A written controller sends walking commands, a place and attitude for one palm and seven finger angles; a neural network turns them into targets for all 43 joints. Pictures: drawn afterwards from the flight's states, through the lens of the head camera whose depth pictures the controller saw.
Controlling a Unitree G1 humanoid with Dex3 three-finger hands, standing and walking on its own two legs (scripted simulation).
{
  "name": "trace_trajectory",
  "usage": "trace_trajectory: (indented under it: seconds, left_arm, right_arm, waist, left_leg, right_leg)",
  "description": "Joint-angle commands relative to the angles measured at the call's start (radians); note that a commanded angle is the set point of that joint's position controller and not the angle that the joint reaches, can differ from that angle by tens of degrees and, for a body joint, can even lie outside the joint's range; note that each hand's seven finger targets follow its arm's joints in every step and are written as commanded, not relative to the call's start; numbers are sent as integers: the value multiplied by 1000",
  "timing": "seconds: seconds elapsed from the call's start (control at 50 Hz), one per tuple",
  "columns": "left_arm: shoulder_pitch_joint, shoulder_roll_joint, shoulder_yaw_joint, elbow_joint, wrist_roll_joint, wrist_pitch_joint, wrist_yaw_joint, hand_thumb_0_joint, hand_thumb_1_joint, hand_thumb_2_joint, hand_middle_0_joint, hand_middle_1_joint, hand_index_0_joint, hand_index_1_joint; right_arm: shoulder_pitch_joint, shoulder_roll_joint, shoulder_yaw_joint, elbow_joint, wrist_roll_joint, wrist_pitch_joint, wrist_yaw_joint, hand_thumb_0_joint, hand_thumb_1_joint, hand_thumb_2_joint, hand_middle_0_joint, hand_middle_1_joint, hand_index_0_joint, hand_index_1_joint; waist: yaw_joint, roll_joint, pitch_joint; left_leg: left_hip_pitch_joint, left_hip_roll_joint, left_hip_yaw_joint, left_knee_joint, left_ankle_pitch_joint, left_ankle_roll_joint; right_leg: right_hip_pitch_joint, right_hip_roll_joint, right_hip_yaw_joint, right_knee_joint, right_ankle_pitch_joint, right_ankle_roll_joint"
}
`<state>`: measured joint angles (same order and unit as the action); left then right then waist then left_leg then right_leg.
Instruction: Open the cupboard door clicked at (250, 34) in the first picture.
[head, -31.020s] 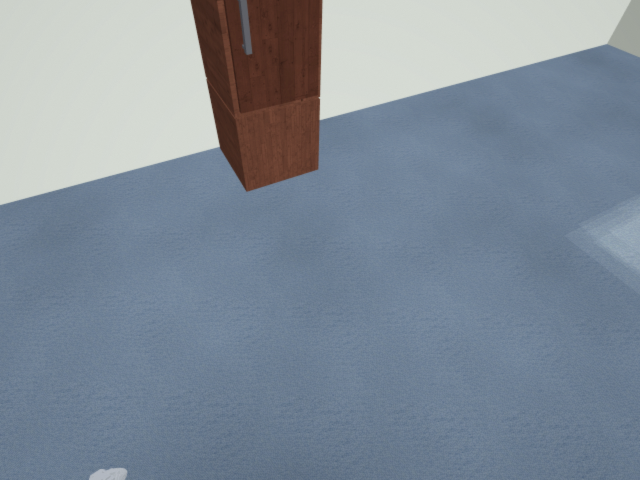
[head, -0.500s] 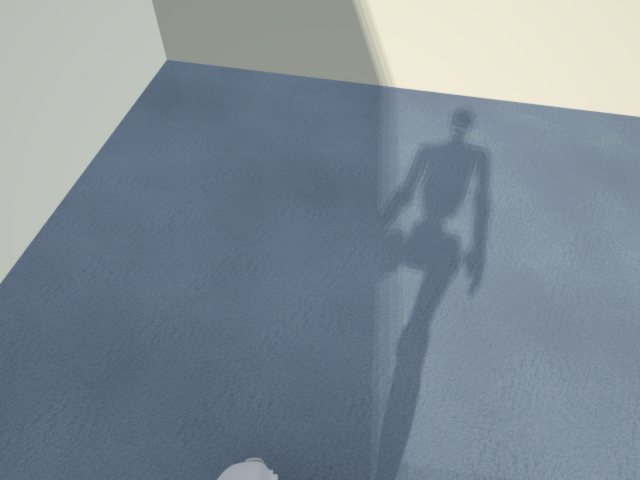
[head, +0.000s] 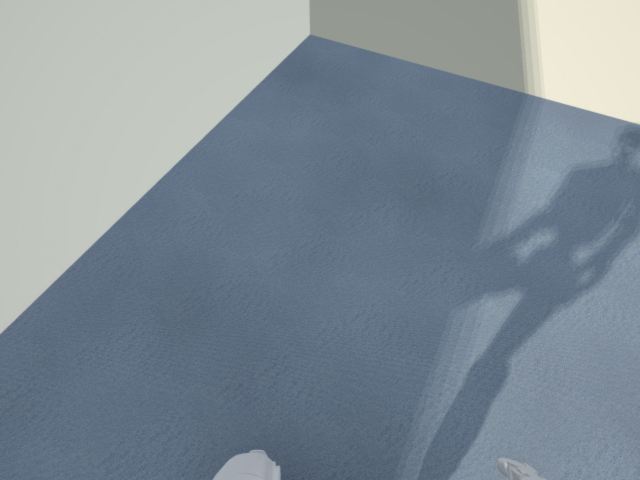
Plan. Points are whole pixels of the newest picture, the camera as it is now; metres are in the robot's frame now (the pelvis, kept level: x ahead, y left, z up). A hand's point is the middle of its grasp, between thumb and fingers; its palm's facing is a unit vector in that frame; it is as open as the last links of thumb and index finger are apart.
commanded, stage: turn to face it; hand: left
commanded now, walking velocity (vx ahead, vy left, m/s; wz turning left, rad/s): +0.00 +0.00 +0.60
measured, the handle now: out of the picture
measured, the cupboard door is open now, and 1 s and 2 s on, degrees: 49 49 49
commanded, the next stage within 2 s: none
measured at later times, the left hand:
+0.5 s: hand out of the picture +0.06 +0.16 -0.15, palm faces +0.31 -0.91 -0.29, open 7.4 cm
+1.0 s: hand out of the picture +0.01 +0.18 -0.16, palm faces +0.59 -0.77 -0.26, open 7.4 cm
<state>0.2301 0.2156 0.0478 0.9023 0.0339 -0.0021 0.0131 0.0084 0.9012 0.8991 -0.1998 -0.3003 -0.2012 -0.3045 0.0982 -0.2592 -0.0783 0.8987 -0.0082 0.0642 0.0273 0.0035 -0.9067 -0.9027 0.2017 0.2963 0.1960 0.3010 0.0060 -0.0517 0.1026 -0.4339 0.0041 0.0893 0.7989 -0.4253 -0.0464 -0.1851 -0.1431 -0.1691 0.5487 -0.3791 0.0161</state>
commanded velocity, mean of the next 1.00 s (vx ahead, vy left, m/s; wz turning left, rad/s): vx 0.00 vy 0.00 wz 0.60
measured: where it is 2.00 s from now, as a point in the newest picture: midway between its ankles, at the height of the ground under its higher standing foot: outside the picture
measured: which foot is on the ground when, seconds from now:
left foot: up 0.00-0.04, down 0.06-0.36, up 0.38-0.70, down 0.72-1.00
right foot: down 0.00-0.06, up 0.08-0.34, down 0.36-0.72, up 0.74-1.00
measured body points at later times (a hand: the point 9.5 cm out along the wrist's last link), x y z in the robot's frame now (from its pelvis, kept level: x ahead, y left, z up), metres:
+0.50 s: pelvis +0.04 -0.05 +0.00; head +0.10 -0.06 +0.44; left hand +0.04 +0.21 -0.13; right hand +0.21 -0.27 -0.16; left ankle -0.03 +0.08 -0.65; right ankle +0.06 -0.15 -0.74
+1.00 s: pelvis +0.06 -0.05 +0.00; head +0.09 -0.01 +0.45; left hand -0.02 +0.22 -0.14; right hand +0.27 -0.21 -0.14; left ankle +0.00 +0.05 -0.74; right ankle +0.14 -0.18 -0.69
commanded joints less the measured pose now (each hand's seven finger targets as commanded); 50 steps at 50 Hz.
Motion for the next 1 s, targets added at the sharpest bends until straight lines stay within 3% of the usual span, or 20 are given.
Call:
trace_trajectory:
  seconds: [0.0,0.02,0.04,0.06,0.08,0.16,0.24,0.3,0.32,0.34,0.36,0.38,0.44,0.58,0.66,0.68,0.7,0.72,0.82,0.98]
  left_arm:
    - [46,237,60,-51,-17,-17,12,0,900,900,-200,-300,-200,-300]
    - [29,218,56,-70,-23,-15,7,0,900,900,-200,-300,-200,-300]
    - [-3,136,36,-117,-31,-10,-2,0,900,900,-200,-300,-200,-300]
    - [-81,145,29,-158,-18,7,12,0,900,900,-200,-300,-200,-300]
    - [-103,119,29,-154,-21,11,17,0,900,900,-200,-300,-200,-300]
    - [-52,116,38,-90,-18,32,-2,0,900,900,-200,-300,-200,-300]
    - [-17,101,38,-86,-18,29,-7,0,900,900,-200,-300,-200,-300]
    - [89,127,49,-71,-17,9,-4,0,900,900,-200,-300,-200,-300]
    - [126,206,64,-71,-2,-4,6,0,900,900,-200,-300,-200,-300]
    - [114,278,70,-84,2,-4,11,0,900,900,-200,-300,-200,-300]
    - [87,246,65,-93,-5,-8,21,0,900,900,-200,-300,-200,-300]
    - [33,214,58,-99,-6,-6,25,0,900,900,-200,-300,-200,-300]
    - [-28,151,36,-113,-7,-11,23,0,900,900,-200,-300,-200,-300]
    - [82,201,58,-57,-3,-13,22,0,900,900,-200,-300,-200,-300]
    - [44,203,64,-53,-12,-8,12,0,900,900,-200,-300,-200,-300]
    - [28,186,63,-68,-20,-4,7,0,900,900,-200,-300,-200,-300]
    - [-1,110,45,-116,-27,2,-1,0,900,900,-200,-300,-200,-300]
    - [-77,120,36,-152,-12,16,8,0,900,900,-200,-300,-200,-300]
    - [-61,111,44,-78,-14,31,-3,0,900,900,-200,-300,-200,-300]
    - [-76,96,34,-103,-22,26,-1,0,900,900,-200,-300,-200,-300]
  right_arm:
    - [37,-78,-3,-75,-9,-40,0,0,-900,-900,200,300,200,300]
    - [120,-146,-22,-54,-16,-46,-4,0,-900,-900,200,300,200,300]
    - [207,-266,-54,-46,-21,-49,-10,0,-900,-900,200,300,200,300]
    - [266,-279,-49,-26,-11,-38,-12,0,-900,-900,200,300,200,300]
    - [235,-270,-51,-30,-12,-46,-30,0,-900,-900,200,300,200,300]
    - [35,-192,-27,-74,-19,-46,-39,0,-900,-900,200,300,200,300]
    - [0,-199,-37,-84,-22,-38,-31,0,-900,-900,200,300,200,300]
    - [-42,-177,-41,-101,-11,-30,-29,0,-900,-900,200,300,200,300]
    - [-33,-112,-33,-118,-1,-30,-22,0,-900,-900,200,300,200,300]
    - [-49,-71,-28,-140,-2,-34,-16,0,-900,-900,200,300,200,300]
    - [-47,-110,-38,-133,-7,-26,-17,0,-900,-900,200,300,200,300]
    - [-53,-94,-35,-113,-7,-22,-15,0,-900,-900,200,300,200,300]
    - [-9,-46,-16,-71,-6,-10,2,0,-900,-900,200,300,200,300]
    - [-70,-10,5,-81,3,-23,6,0,-900,-900,200,300,200,300]
    - [23,-49,-4,-65,-2,-32,1,0,-900,-900,200,300,200,300]
    - [102,-111,-21,-48,-9,-39,-2,0,-900,-900,200,300,200,300]
    - [177,-235,-52,-42,-19,-43,-9,0,-900,-900,200,300,200,300]
    - [234,-262,-54,-19,-15,-33,-16,0,-900,-900,200,300,200,300]
    - [72,-163,-23,-55,-15,-53,-45,0,-900,-900,200,300,200,300]
    - [70,-178,-40,-54,-21,-40,-35,0,-900,-900,200,300,200,300]
  waist:
    - [-29,-133,-210]
    - [-79,10,-277]
    - [-123,342,-308]
    - [-132,205,-275]
    - [-116,204,-261]
    - [-21,227,-148]
    - [-5,220,-135]
    - [51,150,-156]
    - [71,-98,-163]
    - [83,-323,-145]
    - [62,-267,-150]
    - [34,-223,-121]
    - [-9,-158,-129]
    - [49,-147,-154]
    - [-12,-112,-174]
    - [-60,21,-222]
    - [-102,350,-238]
    - [-120,272,-222]
    - [-20,188,-145]
    - [-22,220,-137]
  left_leg:
    - [193,-41,63,-304,209,27]
    - [429,72,-45,-325,512,80]
    - [593,392,-475,-336,988,271]
    - [546,451,-464,-328,1048,327]
    - [486,425,-482,-350,961,324]
    - [231,239,-292,-415,542,208]
    - [110,201,-323,-418,345,190]
    - [-10,131,-308,-289,253,132]
    - [-152,9,-198,-88,51,59]
    - [-212,-83,-94,196,-209,10]
    - [-185,-20,-161,374,-198,20]
    - [-194,3,-161,462,-141,15]
    - [-133,22,-91,390,-26,-13]
    - [-30,2,13,-22,-44,-4]
    - [202,-7,28,-293,147,26]
    - [390,84,-67,-361,368,72]
    - [530,388,-481,-401,767,237]
    - [461,465,-507,-412,768,322]
    - [299,241,-306,-443,615,211]
    - [197,200,-379,-419,487,202]
  right_leg:
    - [137,-170,30,154,922,-43]
    - [-56,-139,-6,325,698,6]
    - [-375,22,-7,576,-160,77]
    - [-419,27,120,655,-287,60]
    - [-459,22,158,675,-261,70]
    - [-319,46,166,531,-92,67]
    - [-154,110,112,267,-54,57]
    - [71,113,107,-41,113,47]
    - [165,-86,325,-228,66,-7]
    - [109,-338,589,-316,162,-130]
    - [38,-362,563,-296,217,-179]
    - [16,-301,507,-255,286,-186]
    - [31,-176,198,-179,514,-125]
    - [193,-220,116,-100,760,-133]
    - [70,-200,31,47,667,-59]
    - [-83,-167,-18,203,511,-6]
    - [-389,-6,-38,449,-194,77]
    - [-428,15,92,563,-320,61]
    - [-391,36,172,597,-38,73]
    - [-180,120,128,214,-46,61]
